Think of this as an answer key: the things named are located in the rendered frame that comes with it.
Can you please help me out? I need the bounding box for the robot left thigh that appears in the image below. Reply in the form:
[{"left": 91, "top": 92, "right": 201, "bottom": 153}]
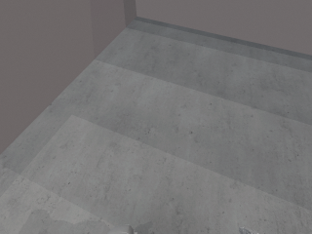
[{"left": 107, "top": 224, "right": 138, "bottom": 234}]

